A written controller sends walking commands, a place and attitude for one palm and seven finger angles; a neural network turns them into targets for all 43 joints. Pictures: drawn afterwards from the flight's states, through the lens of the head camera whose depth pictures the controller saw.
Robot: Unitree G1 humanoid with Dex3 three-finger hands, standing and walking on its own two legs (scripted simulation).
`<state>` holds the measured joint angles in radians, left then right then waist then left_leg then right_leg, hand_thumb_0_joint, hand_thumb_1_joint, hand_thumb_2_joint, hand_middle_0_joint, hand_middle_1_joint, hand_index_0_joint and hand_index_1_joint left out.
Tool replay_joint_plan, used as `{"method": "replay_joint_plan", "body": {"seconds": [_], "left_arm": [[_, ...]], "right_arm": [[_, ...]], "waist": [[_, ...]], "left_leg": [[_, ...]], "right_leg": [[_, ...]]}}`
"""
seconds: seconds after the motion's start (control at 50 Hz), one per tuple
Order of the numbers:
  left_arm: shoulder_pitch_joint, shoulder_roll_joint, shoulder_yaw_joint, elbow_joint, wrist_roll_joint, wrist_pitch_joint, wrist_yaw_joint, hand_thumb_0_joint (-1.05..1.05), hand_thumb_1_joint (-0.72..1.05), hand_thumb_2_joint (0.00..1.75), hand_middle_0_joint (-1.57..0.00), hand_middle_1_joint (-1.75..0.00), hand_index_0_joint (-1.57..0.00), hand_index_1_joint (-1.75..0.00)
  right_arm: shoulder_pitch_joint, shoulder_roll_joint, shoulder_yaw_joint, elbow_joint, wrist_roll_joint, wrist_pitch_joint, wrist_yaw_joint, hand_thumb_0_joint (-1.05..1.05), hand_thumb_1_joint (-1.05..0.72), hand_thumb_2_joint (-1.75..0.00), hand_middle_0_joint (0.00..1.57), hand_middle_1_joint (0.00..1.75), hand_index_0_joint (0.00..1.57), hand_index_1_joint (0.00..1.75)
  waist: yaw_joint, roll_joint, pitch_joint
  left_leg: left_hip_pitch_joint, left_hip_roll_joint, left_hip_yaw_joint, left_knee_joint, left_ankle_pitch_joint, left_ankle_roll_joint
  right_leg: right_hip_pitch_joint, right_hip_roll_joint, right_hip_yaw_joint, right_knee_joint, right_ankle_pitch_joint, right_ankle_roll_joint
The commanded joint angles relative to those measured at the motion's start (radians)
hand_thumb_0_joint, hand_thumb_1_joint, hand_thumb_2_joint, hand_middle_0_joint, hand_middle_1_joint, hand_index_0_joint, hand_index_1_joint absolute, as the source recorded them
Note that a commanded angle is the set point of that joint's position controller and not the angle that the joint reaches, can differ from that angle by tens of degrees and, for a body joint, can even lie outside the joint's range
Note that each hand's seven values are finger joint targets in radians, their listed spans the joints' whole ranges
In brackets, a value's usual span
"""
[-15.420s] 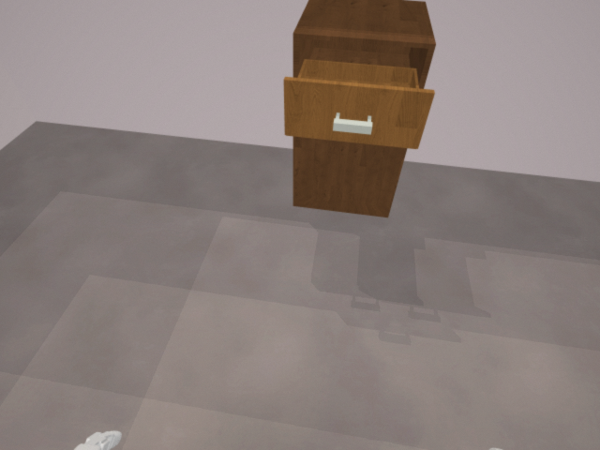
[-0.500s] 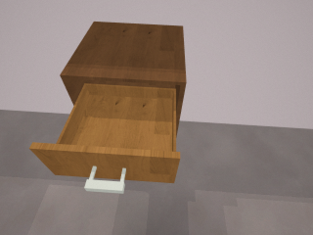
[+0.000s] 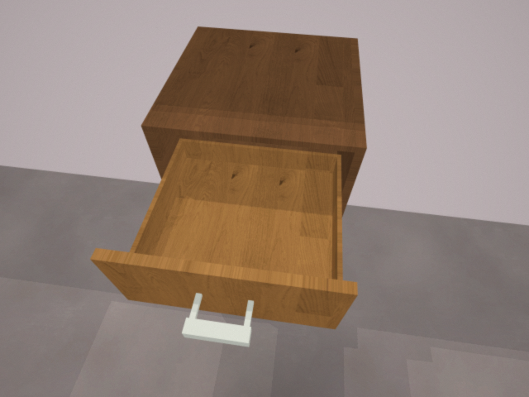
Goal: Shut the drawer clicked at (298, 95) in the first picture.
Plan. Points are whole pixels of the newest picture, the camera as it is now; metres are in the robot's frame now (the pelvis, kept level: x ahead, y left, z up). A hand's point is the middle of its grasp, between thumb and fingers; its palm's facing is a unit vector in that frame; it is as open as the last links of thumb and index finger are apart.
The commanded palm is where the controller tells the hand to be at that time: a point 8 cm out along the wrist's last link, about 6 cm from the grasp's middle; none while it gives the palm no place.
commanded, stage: come to a stop and stand still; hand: left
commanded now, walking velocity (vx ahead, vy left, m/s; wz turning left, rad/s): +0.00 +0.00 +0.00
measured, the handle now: (220, 317) +0.25 +0.09 -0.08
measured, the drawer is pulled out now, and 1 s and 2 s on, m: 0.30 0.30 0.30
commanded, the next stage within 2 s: look again from close up in 0.18 s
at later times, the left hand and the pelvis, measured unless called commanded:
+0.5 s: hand out of the picture +0.01 +0.16 -0.17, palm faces +0.02 -0.98 -0.21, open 7.4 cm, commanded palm none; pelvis -0.01 -0.02 +0.00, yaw +0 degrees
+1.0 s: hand out of the picture -0.01 +0.13 -0.16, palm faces -0.02 -0.97 -0.23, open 7.3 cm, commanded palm none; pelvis -0.02 -0.04 +0.00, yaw -2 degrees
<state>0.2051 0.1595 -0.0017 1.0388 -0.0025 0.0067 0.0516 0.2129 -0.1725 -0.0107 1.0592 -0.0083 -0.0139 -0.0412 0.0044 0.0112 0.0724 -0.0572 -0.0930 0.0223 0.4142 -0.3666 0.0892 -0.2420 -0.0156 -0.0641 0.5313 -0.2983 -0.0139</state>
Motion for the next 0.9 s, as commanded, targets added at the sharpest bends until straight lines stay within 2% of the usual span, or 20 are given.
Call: {"method": "replay_joint_plan", "body": {"seconds": [0.0, 0.12, 0.18, 0.24, 0.28, 0.34, 0.56, 0.64, 0.68, 0.74, 0.78, 0.84, 0.88], "left_arm": [[0.085, 0.101, 0.026, -0.029, 0.004, -0.014, 0.014, 0.00, 0.90, 0.90, -0.20, -0.30, -0.20, -0.30], [0.093, 0.104, 0.025, -0.019, 0.006, -0.011, 0.016, 0.00, 0.90, 0.90, -0.20, -0.30, -0.20, -0.30], [0.099, 0.108, 0.024, -0.013, 0.006, -0.012, 0.015, 0.00, 0.90, 0.90, -0.20, -0.30, -0.20, -0.30], [0.108, 0.105, 0.022, -0.004, 0.007, -0.013, 0.015, 0.00, 0.90, 0.90, -0.20, -0.30, -0.20, -0.30], [0.107, 0.107, 0.021, -0.001, 0.009, -0.014, 0.014, 0.00, 0.90, 0.90, -0.20, -0.30, -0.20, -0.30], [0.108, 0.103, 0.018, 0.004, 0.010, -0.016, 0.013, 0.00, 0.90, 0.90, -0.20, -0.30, -0.20, -0.30], [0.113, 0.101, 0.012, 0.014, 0.011, -0.025, 0.006, 0.00, 0.90, 0.90, -0.20, -0.30, -0.20, -0.30], [0.120, 0.094, 0.012, 0.019, 0.012, -0.028, 0.007, 0.00, 0.90, 0.90, -0.20, -0.30, -0.20, -0.30], [0.117, 0.096, 0.011, 0.018, 0.012, -0.028, 0.005, 0.00, 0.90, 0.90, -0.20, -0.30, -0.20, -0.30], [0.123, 0.094, 0.011, 0.022, 0.012, -0.030, 0.006, 0.00, 0.90, 0.90, -0.20, -0.30, -0.20, -0.30], [0.120, 0.095, 0.010, 0.018, 0.013, -0.029, 0.005, 0.00, 0.90, 0.90, -0.20, -0.30, -0.20, -0.30], [0.127, 0.094, 0.011, 0.022, 0.012, -0.032, 0.006, 0.00, 0.90, 0.90, -0.20, -0.30, -0.20, -0.30], [0.127, 0.095, 0.010, 0.020, 0.012, -0.032, 0.006, 0.00, 0.90, 0.90, -0.20, -0.30, -0.20, -0.30]], "right_arm": [[0.081, -0.120, -0.025, -0.020, -0.002, -0.006, -0.009, 0.00, -0.90, -0.90, 0.20, 0.30, 0.20, 0.30], [0.082, -0.111, -0.023, -0.013, -0.001, 0.000, -0.009, 0.00, -0.90, -0.90, 0.20, 0.30, 0.20, 0.30], [0.082, -0.113, -0.021, -0.004, 0.000, 0.001, -0.008, 0.00, -0.90, -0.90, 0.20, 0.30, 0.20, 0.30], [0.082, -0.105, -0.018, 0.003, 0.001, 0.002, -0.008, 0.00, -0.90, -0.90, 0.20, 0.30, 0.20, 0.30], [0.087, -0.107, -0.017, 0.009, 0.001, 0.002, -0.007, 0.00, -0.90, -0.90, 0.20, 0.30, 0.20, 0.30], [0.093, -0.095, -0.012, 0.018, 0.001, 0.002, -0.004, 0.00, -0.90, -0.90, 0.20, 0.30, 0.20, 0.30], [0.131, -0.071, 0.001, 0.057, 0.001, -0.009, -0.001, 0.00, -0.90, -0.90, 0.20, 0.30, 0.20, 0.30], [0.144, -0.060, 0.004, 0.070, 0.001, -0.010, 0.000, 0.00, -0.90, -0.90, 0.20, 0.30, 0.20, 0.30], [0.150, -0.060, 0.006, 0.076, 0.001, -0.012, 0.000, 0.00, -0.90, -0.90, 0.20, 0.30, 0.20, 0.30], [0.164, -0.049, 0.008, 0.084, 0.002, -0.012, 0.001, 0.00, -0.90, -0.90, 0.20, 0.30, 0.20, 0.30], [0.167, -0.050, 0.009, 0.087, 0.001, -0.012, 0.002, 0.00, -0.90, -0.90, 0.20, 0.30, 0.20, 0.30], [0.184, -0.040, 0.011, 0.092, 0.002, -0.015, 0.001, 0.00, -0.90, -0.90, 0.20, 0.30, 0.20, 0.30], [0.184, -0.041, 0.011, 0.096, 0.001, -0.015, 0.001, 0.00, -0.90, -0.90, 0.20, 0.30, 0.20, 0.30]], "waist": [[0.004, 0.012, -0.094], [0.000, 0.013, -0.074], [0.003, 0.030, -0.070], [-0.001, 0.017, -0.061], [0.000, 0.022, -0.052], [-0.006, -0.002, -0.032], [-0.005, 0.019, -0.023], [-0.008, -0.012, -0.013], [-0.007, 0.007, -0.006], [-0.009, -0.015, -0.006], [-0.008, -0.004, 0.008], [-0.011, -0.021, -0.021], [-0.010, 0.003, -0.016]], "left_leg": [[0.023, 0.193, -0.128, -0.001, 0.814, -0.096], [0.010, 0.187, -0.123, -0.017, 0.713, -0.096], [0.019, 0.189, -0.123, -0.018, 0.742, -0.095], [0.013, 0.186, -0.117, -0.028, 0.648, -0.088], [0.011, 0.189, -0.114, -0.034, 0.642, -0.086], [-0.009, 0.186, -0.112, -0.051, 0.523, -0.073], [-0.035, 0.188, -0.106, -0.080, 0.394, -0.048], [-0.044, 0.187, -0.100, -0.080, 0.323, -0.043], [-0.052, 0.190, -0.098, -0.085, 0.315, -0.043], [-0.059, 0.186, -0.093, -0.085, 0.267, -0.040], [-0.067, 0.187, -0.092, -0.091, 0.249, -0.039], [-0.060, 0.186, -0.086, -0.082, 0.257, -0.039], [-0.060, 0.188, -0.084, -0.084, 0.263, -0.041]], "right_leg": [[0.088, -0.069, 0.080, -0.002, 0.374, -0.061], [0.094, -0.081, 0.086, -0.018, 0.382, -0.063], [0.095, -0.078, 0.085, -0.021, 0.383, -0.063], [0.093, -0.086, 0.096, -0.041, 0.372, -0.062], [0.087, -0.085, 0.096, -0.042, 0.372, -0.062], [0.081, -0.091, 0.110, -0.068, 0.350, -0.059], [0.077, -0.096, 0.134, -0.102, 0.320, -0.064], [0.065, -0.100, 0.149, -0.117, 0.309, -0.064], [0.061, -0.098, 0.150, -0.119, 0.293, -0.064], [0.060, -0.102, 0.162, -0.132, 0.284, -0.065], [0.047, -0.098, 0.168, -0.137, 0.262, -0.066], [0.066, -0.102, 0.172, -0.135, 0.299, -0.067], [0.060, -0.100, 0.173, -0.133, 0.299, -0.068]]}}
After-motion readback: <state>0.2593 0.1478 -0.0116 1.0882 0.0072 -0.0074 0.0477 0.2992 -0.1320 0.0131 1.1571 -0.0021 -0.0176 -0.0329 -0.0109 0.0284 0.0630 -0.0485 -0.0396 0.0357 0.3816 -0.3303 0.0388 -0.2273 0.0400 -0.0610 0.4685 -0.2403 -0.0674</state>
